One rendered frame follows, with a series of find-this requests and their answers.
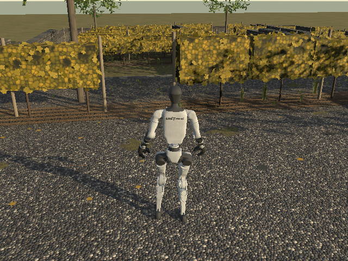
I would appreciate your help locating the robot right forearm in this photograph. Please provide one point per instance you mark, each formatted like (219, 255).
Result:
(200, 141)

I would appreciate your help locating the robot left hand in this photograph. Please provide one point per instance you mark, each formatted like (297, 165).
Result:
(140, 151)

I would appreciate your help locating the robot left forearm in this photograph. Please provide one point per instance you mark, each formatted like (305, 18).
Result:
(145, 141)

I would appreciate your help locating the robot torso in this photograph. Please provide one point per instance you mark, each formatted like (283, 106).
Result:
(174, 131)

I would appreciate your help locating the robot right shin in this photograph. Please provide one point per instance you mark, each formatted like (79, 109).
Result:
(182, 195)

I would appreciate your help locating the robot right hand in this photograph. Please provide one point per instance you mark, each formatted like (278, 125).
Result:
(202, 150)

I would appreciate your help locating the right robot upper arm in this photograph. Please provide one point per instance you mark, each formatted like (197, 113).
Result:
(194, 123)

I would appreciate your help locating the left robot upper arm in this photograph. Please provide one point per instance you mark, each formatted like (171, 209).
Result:
(154, 122)

